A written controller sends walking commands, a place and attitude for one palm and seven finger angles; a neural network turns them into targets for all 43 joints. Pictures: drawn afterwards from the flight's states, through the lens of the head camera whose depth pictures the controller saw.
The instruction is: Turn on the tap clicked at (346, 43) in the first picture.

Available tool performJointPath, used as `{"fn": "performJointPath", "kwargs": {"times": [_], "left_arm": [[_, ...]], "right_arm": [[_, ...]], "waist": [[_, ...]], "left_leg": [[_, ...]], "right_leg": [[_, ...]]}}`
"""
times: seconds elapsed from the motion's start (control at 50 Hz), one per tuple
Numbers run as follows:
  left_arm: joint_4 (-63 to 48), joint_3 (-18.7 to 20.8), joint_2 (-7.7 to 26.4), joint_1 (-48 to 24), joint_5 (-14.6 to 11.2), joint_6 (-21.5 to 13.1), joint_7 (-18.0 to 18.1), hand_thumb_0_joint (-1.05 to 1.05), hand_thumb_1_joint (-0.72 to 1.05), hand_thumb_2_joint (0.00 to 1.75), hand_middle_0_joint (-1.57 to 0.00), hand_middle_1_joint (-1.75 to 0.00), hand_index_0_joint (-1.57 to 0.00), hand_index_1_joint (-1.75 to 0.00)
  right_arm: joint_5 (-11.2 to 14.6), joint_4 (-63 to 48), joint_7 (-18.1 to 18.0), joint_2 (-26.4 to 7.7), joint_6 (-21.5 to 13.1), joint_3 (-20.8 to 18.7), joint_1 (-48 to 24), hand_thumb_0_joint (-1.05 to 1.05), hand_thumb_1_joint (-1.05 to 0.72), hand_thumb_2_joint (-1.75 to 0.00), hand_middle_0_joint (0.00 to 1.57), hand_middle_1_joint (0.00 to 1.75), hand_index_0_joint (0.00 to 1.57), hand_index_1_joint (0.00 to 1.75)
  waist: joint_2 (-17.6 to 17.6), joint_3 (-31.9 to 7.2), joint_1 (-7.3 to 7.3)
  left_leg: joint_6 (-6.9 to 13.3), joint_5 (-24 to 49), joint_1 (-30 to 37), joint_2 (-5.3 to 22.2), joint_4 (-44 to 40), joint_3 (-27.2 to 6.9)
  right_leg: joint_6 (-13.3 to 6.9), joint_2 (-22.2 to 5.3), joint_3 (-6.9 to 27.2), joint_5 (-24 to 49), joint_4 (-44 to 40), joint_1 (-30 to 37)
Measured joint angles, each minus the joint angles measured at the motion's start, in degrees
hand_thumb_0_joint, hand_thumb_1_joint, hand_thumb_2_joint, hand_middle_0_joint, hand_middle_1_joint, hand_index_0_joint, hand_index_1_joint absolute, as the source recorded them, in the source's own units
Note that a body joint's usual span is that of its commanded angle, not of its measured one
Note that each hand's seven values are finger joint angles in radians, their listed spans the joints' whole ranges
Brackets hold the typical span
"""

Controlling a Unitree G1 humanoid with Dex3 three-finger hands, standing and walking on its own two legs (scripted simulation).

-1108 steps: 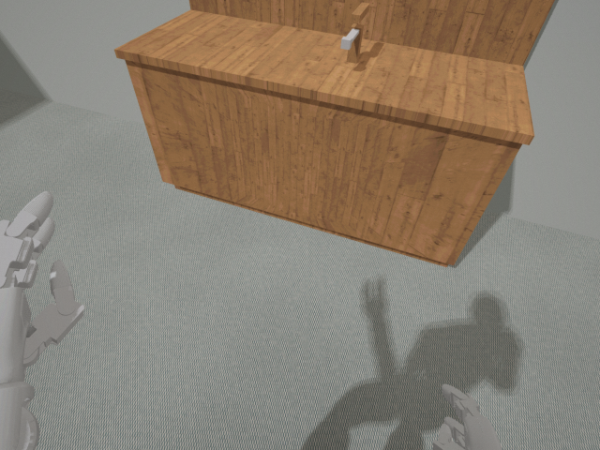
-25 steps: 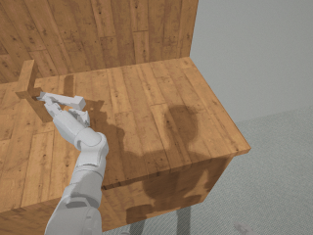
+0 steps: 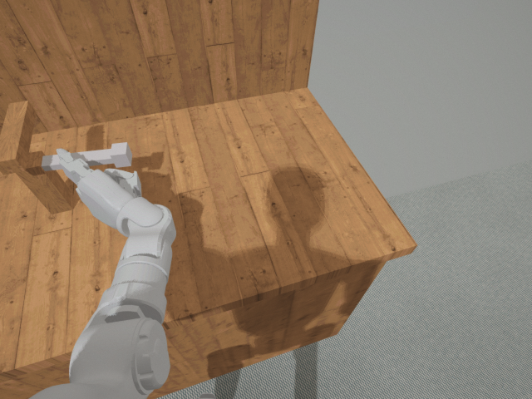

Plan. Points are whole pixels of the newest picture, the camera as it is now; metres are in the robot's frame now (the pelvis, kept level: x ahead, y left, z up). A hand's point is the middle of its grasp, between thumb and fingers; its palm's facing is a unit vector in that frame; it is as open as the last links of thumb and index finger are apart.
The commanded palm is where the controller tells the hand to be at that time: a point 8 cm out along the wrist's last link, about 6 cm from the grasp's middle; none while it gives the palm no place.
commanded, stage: lift the hand up off the lever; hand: left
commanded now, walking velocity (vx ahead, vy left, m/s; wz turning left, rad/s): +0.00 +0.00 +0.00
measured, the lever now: (121, 155) +0.48 +0.24 +0.09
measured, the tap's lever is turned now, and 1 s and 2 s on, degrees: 83 84 84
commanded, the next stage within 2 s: none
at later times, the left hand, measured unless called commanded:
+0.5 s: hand (128, 179) +0.43 +0.22 +0.09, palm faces +0.81 -0.59 -0.08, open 7.8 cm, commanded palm +0.37 +0.21 +0.10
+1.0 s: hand (125, 173) +0.42 +0.21 +0.12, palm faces +0.81 -0.58 -0.09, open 7.8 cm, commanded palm +0.36 +0.22 +0.12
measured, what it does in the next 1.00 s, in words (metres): stands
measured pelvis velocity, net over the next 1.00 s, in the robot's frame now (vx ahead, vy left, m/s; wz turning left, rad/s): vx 0.01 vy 0.00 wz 0.01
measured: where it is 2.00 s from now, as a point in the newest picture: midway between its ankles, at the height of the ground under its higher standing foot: outside the picture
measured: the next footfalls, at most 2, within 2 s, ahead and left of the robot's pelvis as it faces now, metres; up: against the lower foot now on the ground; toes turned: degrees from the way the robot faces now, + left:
none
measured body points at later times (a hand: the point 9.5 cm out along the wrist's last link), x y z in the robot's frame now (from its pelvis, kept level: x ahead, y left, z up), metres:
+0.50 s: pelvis +0.01 +0.01 +0.01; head +0.04 +0.01 +0.46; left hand +0.38 +0.24 +0.10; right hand +0.12 -0.24 -0.12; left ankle +0.04 +0.16 -0.70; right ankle -0.03 -0.10 -0.70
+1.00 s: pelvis +0.01 +0.00 +0.01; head +0.02 +0.00 +0.46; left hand +0.37 +0.24 +0.12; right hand +0.13 -0.24 -0.11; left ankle +0.04 +0.16 -0.70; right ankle -0.03 -0.10 -0.70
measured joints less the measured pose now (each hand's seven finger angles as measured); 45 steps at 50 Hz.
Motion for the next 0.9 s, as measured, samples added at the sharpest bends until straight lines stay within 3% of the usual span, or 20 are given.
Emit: {"fn": "performJointPath", "kwargs": {"times": [0.3, 0.64, 0.9], "left_arm": [[-5.80, -0.43, -1.49, 3.92, -1.21, 2.02, -0.91, 0.02, 0.90, 0.90, -0.15, -0.15, -0.13, -0.14], [-11.45, -5.82, -4.97, 5.85, -1.47, 6.67, -0.27, 0.02, 0.90, 0.90, -0.15, -0.15, -0.15, -0.15], [-11.42, -4.57, -4.28, 5.19, -1.39, 9.34, -0.23, 0.02, 0.90, 0.90, -0.15, -0.15, -0.15, -0.16]], "right_arm": [[0.16, -0.60, 0.92, 0.22, 0.37, -0.28, 1.09, 0.01, -0.91, -0.90, 0.20, 0.30, 0.20, 0.30], [0.48, -1.10, 0.85, 0.95, -0.62, 0.40, -3.41, 0.01, -0.91, -0.90, 0.20, 0.30, 0.20, 0.30], [0.81, -0.79, 0.01, 1.19, -0.24, 0.84, -3.78, 0.01, -0.91, -0.90, 0.20, 0.30, 0.20, 0.30]], "waist": [[-0.13, 0.06, 0.23], [-0.10, 0.87, 2.55], [-0.14, 0.98, 2.59]], "left_leg": [[0.33, -0.47, 2.74, 0.08, -1.37, 0.87], [0.63, 0.07, 6.04, -0.77, -2.88, 0.56], [0.19, 1.05, 7.71, -0.48, -4.51, 0.23]], "right_leg": [[0.51, 0.01, 0.79, 0.36, -2.33, 2.85], [0.88, -0.73, 0.32, 0.79, -4.10, 6.58], [0.42, -0.37, 0.00, 1.46, -5.28, 8.08]]}}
